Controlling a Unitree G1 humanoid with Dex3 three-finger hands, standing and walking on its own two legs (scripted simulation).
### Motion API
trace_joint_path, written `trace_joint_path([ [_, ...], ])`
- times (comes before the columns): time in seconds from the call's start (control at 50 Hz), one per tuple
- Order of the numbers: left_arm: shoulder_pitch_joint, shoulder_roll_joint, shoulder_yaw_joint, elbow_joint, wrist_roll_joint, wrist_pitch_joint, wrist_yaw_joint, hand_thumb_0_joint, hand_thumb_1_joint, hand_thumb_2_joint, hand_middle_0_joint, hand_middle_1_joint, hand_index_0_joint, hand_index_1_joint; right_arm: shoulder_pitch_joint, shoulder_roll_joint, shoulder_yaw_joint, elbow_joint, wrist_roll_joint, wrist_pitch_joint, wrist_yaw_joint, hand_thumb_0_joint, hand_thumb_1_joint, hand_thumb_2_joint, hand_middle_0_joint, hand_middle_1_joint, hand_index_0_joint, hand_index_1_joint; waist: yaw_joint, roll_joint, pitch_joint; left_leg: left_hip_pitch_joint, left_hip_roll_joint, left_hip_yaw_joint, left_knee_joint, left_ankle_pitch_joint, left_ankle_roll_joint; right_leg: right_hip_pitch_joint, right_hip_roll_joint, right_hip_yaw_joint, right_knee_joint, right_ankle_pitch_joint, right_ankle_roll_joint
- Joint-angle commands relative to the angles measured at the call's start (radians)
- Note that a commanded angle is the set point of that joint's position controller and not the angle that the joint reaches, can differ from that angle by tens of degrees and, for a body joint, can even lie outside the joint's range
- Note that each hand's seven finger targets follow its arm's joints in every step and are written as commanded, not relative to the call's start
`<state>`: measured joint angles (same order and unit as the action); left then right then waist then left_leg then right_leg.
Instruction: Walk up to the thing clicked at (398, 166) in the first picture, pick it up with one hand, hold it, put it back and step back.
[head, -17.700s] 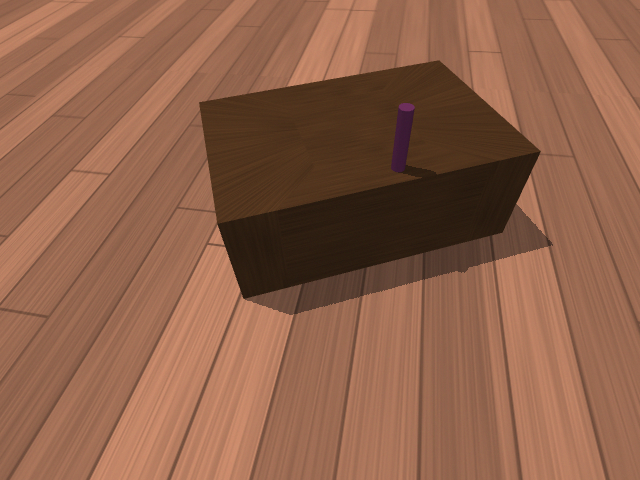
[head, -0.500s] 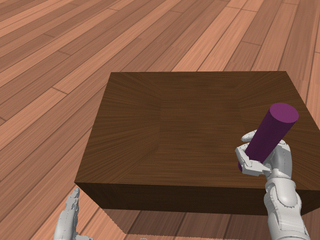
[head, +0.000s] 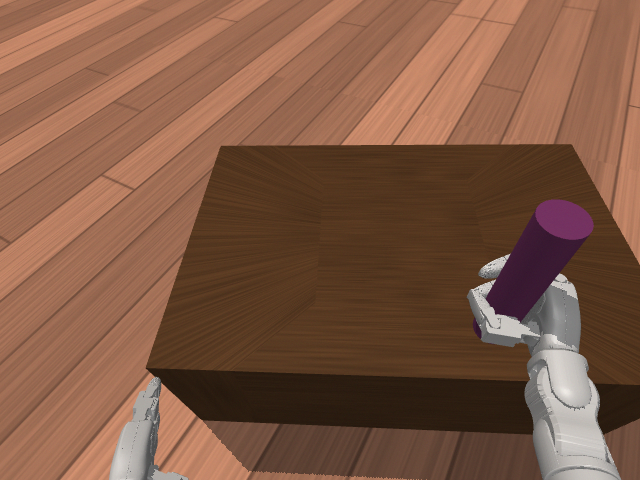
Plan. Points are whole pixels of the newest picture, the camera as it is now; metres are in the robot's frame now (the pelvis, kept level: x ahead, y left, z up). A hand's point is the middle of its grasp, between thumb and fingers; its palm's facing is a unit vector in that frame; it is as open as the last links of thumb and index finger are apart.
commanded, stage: hold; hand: right
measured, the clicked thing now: (519, 284) +0.33 -0.18 +0.10
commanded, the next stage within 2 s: crouch in 0.18 s
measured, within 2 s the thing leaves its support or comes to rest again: neither
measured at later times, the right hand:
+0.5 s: hand (491, 312) +0.33 -0.17 +0.03, palm faces +0.14 +0.99 +0.00, open 6.2 cm
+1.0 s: hand (467, 302) +0.40 -0.18 -0.08, palm faces +0.15 +0.99 +0.00, open 6.2 cm
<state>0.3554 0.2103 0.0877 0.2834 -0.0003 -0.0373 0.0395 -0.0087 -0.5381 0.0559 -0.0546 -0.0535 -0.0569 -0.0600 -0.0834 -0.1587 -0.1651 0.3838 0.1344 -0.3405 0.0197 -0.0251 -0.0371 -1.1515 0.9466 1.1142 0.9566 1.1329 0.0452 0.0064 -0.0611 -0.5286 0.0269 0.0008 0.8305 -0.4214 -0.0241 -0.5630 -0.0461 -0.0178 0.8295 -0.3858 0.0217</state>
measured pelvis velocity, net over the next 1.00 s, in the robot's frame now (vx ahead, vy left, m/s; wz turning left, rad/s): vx -0.02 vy -0.01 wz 0.03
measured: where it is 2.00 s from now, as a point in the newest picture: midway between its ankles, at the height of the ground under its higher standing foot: outside the picture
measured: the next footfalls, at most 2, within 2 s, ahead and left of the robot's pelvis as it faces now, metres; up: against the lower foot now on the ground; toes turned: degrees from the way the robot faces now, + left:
none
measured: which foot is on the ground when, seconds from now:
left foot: down 0.00-1.00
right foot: down 0.00-1.00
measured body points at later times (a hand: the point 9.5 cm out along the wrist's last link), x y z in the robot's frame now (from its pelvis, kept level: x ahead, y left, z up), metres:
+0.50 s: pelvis -0.01 +0.00 -0.01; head +0.04 -0.01 +0.44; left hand +0.15 +0.27 -0.05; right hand +0.31 -0.22 +0.03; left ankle +0.00 +0.13 -0.70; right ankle +0.02 -0.13 -0.70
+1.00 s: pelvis -0.02 -0.01 -0.07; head +0.10 -0.04 +0.37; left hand +0.13 +0.26 -0.06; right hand +0.39 -0.23 -0.07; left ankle +0.00 +0.13 -0.70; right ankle +0.02 -0.13 -0.70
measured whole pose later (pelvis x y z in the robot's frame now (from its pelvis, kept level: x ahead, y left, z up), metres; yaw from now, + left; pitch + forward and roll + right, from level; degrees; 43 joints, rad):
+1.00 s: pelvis -0.02 -0.01 -0.07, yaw +2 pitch +21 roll +2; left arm 0.42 0.23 0.09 -0.02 0.09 -0.04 -0.03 -0.01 -0.52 0.06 -0.06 -0.06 -0.07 -0.06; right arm -0.46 -0.27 -0.38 0.89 0.04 -0.58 0.01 -0.03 -0.03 -1.17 0.95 1.11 0.96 1.14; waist 0.18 0.04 -0.12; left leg -1.03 0.00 0.00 1.18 -0.52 -0.03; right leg -1.07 -0.07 0.00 1.22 -0.50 0.01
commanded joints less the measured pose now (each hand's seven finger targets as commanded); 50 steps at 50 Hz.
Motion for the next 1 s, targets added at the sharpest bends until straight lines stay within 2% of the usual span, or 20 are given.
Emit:
trace_joint_path([
  [0.0, -0.021, 0.14, 0.079, -0.162, -0.006, -0.054, 0.016, 0.0, -0.546, 0.048, -0.051, -0.055, -0.052, -0.054, -0.266, -0.108, -0.03, -0.245, 0.016, -0.071, 0.006, 0.0, -0.62, -1.354, 1.415, 1.465, 1.429, 1.465, 0.003, 0.0, -0.241, 0.07, -0.03, 0.028, -0.12, 0.301, 0.009, 0.182, 0.024, -0.004, -0.118, 0.248, -0.025],
  [0.02, -0.006, 0.093, 0.041, -0.147, -0.007, -0.053, 0.011, 0.0, -0.551, 0.05, -0.051, -0.055, -0.051, -0.055, -0.282, -0.109, -0.03, -0.251, 0.015, -0.071, 0.007, 0.0, -0.611, -1.347, 1.409, 1.459, 1.423, 1.459, -0.005, 0.001, -0.234, 0.075, -0.026, 0.021, -0.122, 0.307, 0.007, 0.176, 0.027, -0.009, -0.109, 0.245, -0.027],
  [0.06, -0.041, 0.158, 0.1, -0.186, -0.007, -0.055, 0.018, 0.0, -0.545, 0.046, -0.051, -0.054, -0.052, -0.053, -0.258, -0.12, -0.047, -0.21, 0.019, -0.069, 0.009, 0.0, -0.614, -1.342, 1.406, 1.455, 1.42, 1.454, 0.01, 0.041, -0.259, 0.089, -0.026, 0.022, -0.126, 0.324, 0.002, 0.182, 0.027, -0.008, -0.103, 0.254, -0.031],
  [0.1, -0.024, 0.163, 0.092, -0.178, -0.006, -0.057, 0.016, 0.0, -0.55, 0.047, -0.05, -0.052, -0.05, -0.052, -0.243, -0.149, -0.076, -0.203, 0.018, -0.067, 0.01, 0.0, -0.606, -1.321, 1.391, 1.434, 1.403, 1.434, -0.004, 0.017, -0.237, 0.078, -0.028, 0.022, -0.127, 0.303, 0.006, 0.172, 0.026, -0.008, -0.114, 0.241, -0.029],
  [0.14, -0.028, 0.088, 0.028, -0.168, -0.006, -0.054, 0.004, 0.0, -0.546, 0.046, -0.05, -0.054, -0.051, -0.053, -0.287, -0.081, -0.001, -0.256, 0.02, -0.083, 0.018, 0.0, -0.618, -1.317, 1.391, 1.429, 1.401, 1.429, -0.004, -0.022, -0.221, 0.066, -0.025, 0.018, -0.125, 0.269, 0.012, 0.165, 0.029, -0.012, -0.116, 0.212, -0.025],
  [0.18, -0.037, 0.158, 0.099, -0.189, -0.006, -0.059, 0.014, 0.0, -0.545, 0.046, -0.051, -0.053, -0.052, -0.052, -0.273, -0.131, -0.053, -0.254, 0.023, -0.087, 0.012, 0.0, -0.613, -1.319, 1.39, 1.431, 1.402, 1.431, 0.001, 0.012, -0.264, 0.085, -0.026, 0.015, -0.131, 0.272, 0.009, 0.179, 0.03, -0.01, -0.112, 0.209, -0.027],
  [0.22, -0.018, 0.135, 0.07, -0.168, -0.005, -0.054, 0.008, 0.0, -0.549, 0.048, -0.051, -0.054, -0.052, -0.053, -0.244, -0.14, -0.048, -0.269, 0.018, -0.092, 0.011, 0.0, -0.64, -1.32, 1.399, 1.432, 1.408, 1.432, -0.017, -0.005, -0.239, 0.088, -0.025, 0.014, -0.132, 0.267, 0.011, 0.169, 0.032, -0.014, -0.117, 0.208, -0.025],
  [0.32, -0.026, 0.09, 0.034, -0.166, -0.002, -0.062, 0.011, 0.0, -0.54, 0.054, -0.044, -0.058, -0.049, -0.053, -0.299, -0.107, -0.033, -0.243, 0.014, -0.109, 0.005, 0.0, -0.595, -1.368, 1.428, 1.485, 1.446, 1.485, 0.008, -0.009, -0.235, 0.039, -0.029, 0.016, -0.115, 0.264, 0.012, 0.16, 0.025, -0.008, -0.105, 0.202, -0.026],
  [0.36, -0.036, 0.158, 0.096, -0.181, 0.001, -0.067, 0.019, 0.0, -0.536, 0.051, -0.045, -0.058, -0.051, -0.052, -0.307, -0.133, -0.062, -0.181, 0.012, -0.113, 0.007, 0.0, -0.592, -1.379, 1.439, 1.499, 1.458, 1.499, 0.026, 0.019, -0.234, 0.028, -0.027, 0.01, -0.112, 0.262, 0.008, 0.148, 0.025, -0.008, -0.092, 0.19, -0.031],
  [0.4, -0.007, 0.117, 0.062, -0.15, 0.007, -0.066, 0.013, 0.0, -0.54, 0.051, -0.046, -0.057, -0.051, -0.052, -0.332, -0.107, -0.045, -0.138, 0.008, -0.124, 0.014, 0.0, -0.583, -1.38, 1.435, 1.499, 1.455, 1.499, 0.037, 0.016, -0.221, -0.002, -0.023, 0.003, -0.099, 0.262, 0.007, 0.119, 0.027, -0.009, -0.068, 0.185, -0.034],
  [0.5, -0.053, 0.172, 0.122, -0.221, 0.016, -0.088, 0.01, 0.0, -0.538, 0.045, -0.049, -0.057, -0.055, -0.051, -0.426, -0.151, -0.11, 0.023, 0.003, -0.176, 0.021, 0.0, -0.591, -1.378, 1.436, 1.496, 1.456, 1.496, 0.066, 0.084, -0.236, -0.067, -0.012, -0.031, -0.066, 0.19, -0.002, 0.007, 0.029, -0.001, 0.009, 0.11, -0.041],
  [0.58, -0.015, 0.107, 0.054, -0.246, 0.03, -0.099, -0.007, 0.0, -0.543, 0.05, -0.052, -0.057, -0.057, -0.053, -0.524, -0.169, -0.119, 0.093, -0.015, -0.233, 0.035, 0.0, -0.524, -1.339, 1.381, 1.45, 1.404, 1.45, 0.066, 0.014, -0.288, -0.148, -0.021, -0.024, 0.016, 0.173, 0.009, -0.045, 0.025, 0.009, 0.065, 0.097, -0.035],
  [0.62, -0.004, 0.087, 0.023, -0.31, 0.041, -0.106, -0.013, 0.0, -0.546, 0.054, -0.052, -0.059, -0.057, -0.055, -0.616, -0.183, -0.122, 0.045, -0.021, -0.267, 0.037, 0.0, -0.529, -1.333, 1.377, 1.442, 1.398, 1.442, 0.066, -0.036, -0.404, -0.159, -0.026, -0.022, 0.056, 0.192, 0.014, -0.021, 0.026, 0.01, 0.095, 0.117, -0.029],
  [0.68, 0.012, 0.185, 0.101, -0.416, 0.051, -0.107, -0.01, 0.0, -0.543, 0.056, -0.053, -0.063, -0.058, -0.057, -0.631, -0.292, -0.208, 0.123, -0.041, -0.282, 0.029, 0.0, -0.548, -1.338, 1.383, 1.446, 1.402, 1.446, 0.075, -0.069, -0.527, -0.167, -0.037, -0.004, 0.111, 0.254, 0.016, -0.004, 0.024, 0.018, 0.131, 0.19, -0.024],
  [0.72, 0.112, 0.177, 0.109, -0.315, 0.062, -0.087, -0.018, 0.0, -0.541, 0.057, -0.052, -0.065, -0.059, -0.058, -0.613, -0.235, -0.188, 0.228, -0.041, -0.284, 0.031, 0.0, -0.615, -1.387, 1.441, 1.499, 1.459, 1.499, 0.092, -0.102, -0.438, -0.26, -0.044, 0.01, 0.137, 0.233, 0.02, -0.036, 0.019, 0.024, 0.148, 0.205, -0.02],
  [0.76, 0.076, 0.163, 0.094, -0.382, 0.066, -0.09, -0.027, 0.0, -0.55, 0.063, -0.052, -0.061, -0.055, -0.059, -0.652, -0.206, -0.173, 0.209, -0.046, -0.295, 0.023, 0.0, -0.607, -1.407, 1.458, 1.522, 1.477, 1.522, 0.092, -0.098, -0.475, -0.299, -0.05, 0.018, 0.157, 0.193, 0.025, -0.041, 0.01, 0.04, 0.161, 0.199, -0.016],
  [0.82, 0.036, 0.168, 0.092, -0.418, 0.072, -0.08, -0.037, 0.0, -0.539, 0.055, -0.053, -0.062, -0.059, -0.056, -0.659, -0.24, -0.204, 0.268, -0.062, -0.308, 0.011, 0.0, -0.603, -1.404, 1.455, 1.52, 1.474, 1.52, 0.078, -0.098, -0.441, -0.338, -0.055, 0.027, 0.178, 0.126, 0.031, -0.113, 0.003, 0.052, 0.166, 0.115, -0.012],
  [0.84, 0.041, 0.189, 0.12, -0.423, 0.074, -0.079, -0.039, 0.0, -0.536, 0.053, -0.054, -0.063, -0.061, -0.056, -0.701, -0.232, -0.198, 0.27, -0.068, -0.317, 0.009, 0.0, -0.596, -1.38, 1.431, 1.491, 1.449, 1.492, 0.099, -0.105, -0.444, -0.372, -0.058, 0.031, 0.197, 0.103, 0.032, -0.125, -0.002, 0.067, 0.166, 0.078, -0.009],
  [0.94, 0.081, 0.178, 0.094, -0.529, 0.085, -0.061, -0.045, 0.0, -0.534, 0.053, -0.052, -0.062, -0.059, -0.054, -0.742, -0.282, -0.229, 0.255, -0.084, -0.344, -0.004, 0.0, -0.6, -1.355, 1.417, 1.467, 1.431, 1.467, 0.114, -0.105, -0.568, -0.314, -0.062, 0.029, 0.221, 0.149, 0.031, -0.143, 0.008, 0.047, 0.229, 0.108, -0.018],
  [0.98, 0.106, 0.216, 0.138, -0.514, 0.082, -0.058, -0.041, 0.0, -0.535, 0.057, -0.05, -0.061, -0.056, -0.055, -0.701, -0.289, -0.248, 0.34, -0.086, -0.334, -0.001, 0.0, -0.614, -1.339, 1.413, 1.452, 1.424, 1.452, 0.135, -0.108, -0.514, -0.356, -0.064, 0.035, 0.231, 0.159, 0.03, -0.159, 0.006, 0.046, 0.242, 0.117, -0.017],
])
